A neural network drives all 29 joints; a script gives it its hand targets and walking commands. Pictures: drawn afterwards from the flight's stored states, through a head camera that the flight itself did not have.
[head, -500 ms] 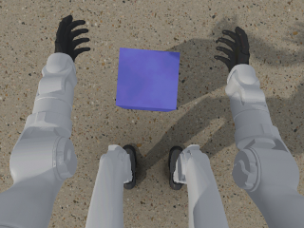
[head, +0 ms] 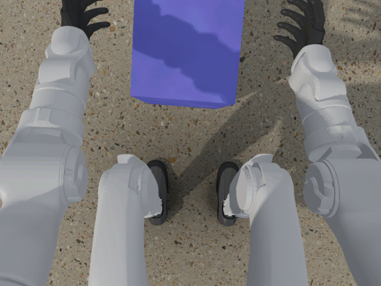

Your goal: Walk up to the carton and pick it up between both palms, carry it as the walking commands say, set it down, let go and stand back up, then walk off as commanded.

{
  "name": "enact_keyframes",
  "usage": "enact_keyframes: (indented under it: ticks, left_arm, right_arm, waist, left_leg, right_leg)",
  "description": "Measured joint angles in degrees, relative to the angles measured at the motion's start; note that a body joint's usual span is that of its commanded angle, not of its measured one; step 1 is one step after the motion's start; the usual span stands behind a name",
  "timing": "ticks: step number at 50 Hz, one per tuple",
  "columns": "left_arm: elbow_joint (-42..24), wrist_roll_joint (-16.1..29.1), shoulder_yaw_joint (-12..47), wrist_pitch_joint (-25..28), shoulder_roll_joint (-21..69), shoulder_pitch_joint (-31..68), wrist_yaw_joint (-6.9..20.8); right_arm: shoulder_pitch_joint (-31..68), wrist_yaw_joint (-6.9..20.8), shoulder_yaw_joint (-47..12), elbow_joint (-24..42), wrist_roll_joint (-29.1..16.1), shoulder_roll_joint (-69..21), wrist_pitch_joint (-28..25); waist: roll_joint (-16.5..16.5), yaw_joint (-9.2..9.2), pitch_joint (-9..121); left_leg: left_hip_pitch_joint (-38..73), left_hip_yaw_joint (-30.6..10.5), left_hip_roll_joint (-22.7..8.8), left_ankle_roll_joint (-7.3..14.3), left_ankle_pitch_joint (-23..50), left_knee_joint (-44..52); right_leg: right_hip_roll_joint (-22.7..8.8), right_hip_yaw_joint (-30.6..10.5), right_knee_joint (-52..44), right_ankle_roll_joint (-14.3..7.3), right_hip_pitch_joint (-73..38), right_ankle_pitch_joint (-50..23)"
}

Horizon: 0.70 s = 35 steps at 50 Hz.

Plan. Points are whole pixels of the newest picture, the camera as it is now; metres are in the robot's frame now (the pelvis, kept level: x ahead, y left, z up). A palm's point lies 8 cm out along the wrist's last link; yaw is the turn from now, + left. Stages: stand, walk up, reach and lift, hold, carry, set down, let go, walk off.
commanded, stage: reach and lift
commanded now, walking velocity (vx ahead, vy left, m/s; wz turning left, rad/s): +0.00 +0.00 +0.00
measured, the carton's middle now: (185, 63) +0.52 +0.02 -0.32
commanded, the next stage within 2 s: none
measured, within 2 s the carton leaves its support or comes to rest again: leaves its support in 1.88 s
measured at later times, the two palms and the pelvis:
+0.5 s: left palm (105, 53) +0.53 +0.20 -0.25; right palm (282, 57) +0.52 -0.19 -0.24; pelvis -0.01 +0.00 -0.07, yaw +0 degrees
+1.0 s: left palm (112, 52) +0.53 +0.18 -0.24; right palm (272, 59) +0.52 -0.16 -0.24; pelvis -0.01 +0.00 -0.07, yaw -1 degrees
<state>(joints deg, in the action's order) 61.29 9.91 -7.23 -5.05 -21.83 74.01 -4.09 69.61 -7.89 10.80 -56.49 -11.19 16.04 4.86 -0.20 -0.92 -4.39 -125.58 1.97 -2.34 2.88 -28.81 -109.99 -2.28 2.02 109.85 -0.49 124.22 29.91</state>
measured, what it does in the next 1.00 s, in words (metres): lowers itself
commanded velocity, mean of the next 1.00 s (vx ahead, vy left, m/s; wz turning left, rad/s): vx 0.00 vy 0.00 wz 0.00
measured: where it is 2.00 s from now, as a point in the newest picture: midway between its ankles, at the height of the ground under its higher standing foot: (193, 203)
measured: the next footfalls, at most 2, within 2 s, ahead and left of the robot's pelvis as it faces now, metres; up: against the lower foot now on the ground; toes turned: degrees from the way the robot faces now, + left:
none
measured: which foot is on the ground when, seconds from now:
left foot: down 0.00-1.00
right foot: down 0.00-1.00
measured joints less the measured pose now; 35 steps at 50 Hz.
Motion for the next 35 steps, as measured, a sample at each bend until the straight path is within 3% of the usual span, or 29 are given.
enact_keyframes:
  ticks: [24, 35]
  left_arm:
    - [4.71, 6.77, 7.73, 4.46, -2.79, 6.16, -1.96]
    - [7.01, 7.17, 7.79, 4.52, -2.98, 6.45, -1.3]
  right_arm:
    - [9.66, -1.36, -8.18, -8.39, -8.36, 4.11, -4.45]
    - [9.24, -1.29, -8.27, -10.26, -7.74, 2.94, -4.72]
  waist:
    - [-1.52, 0.18, -14.55]
    - [-0.97, 0.23, -13.55]
  left_leg:
    - [-6.39, -0.39, -0.99, 0.31, -1.53, -14.75]
    - [-5.95, -0.3, -0.92, 0.17, -1.5, -14.77]
  right_leg:
    - [0.22, 0.16, 14.62, -0.42, 6.4, 1.38]
    - [0.26, 0.01, 14.8, -0.52, 6.11, 1.39]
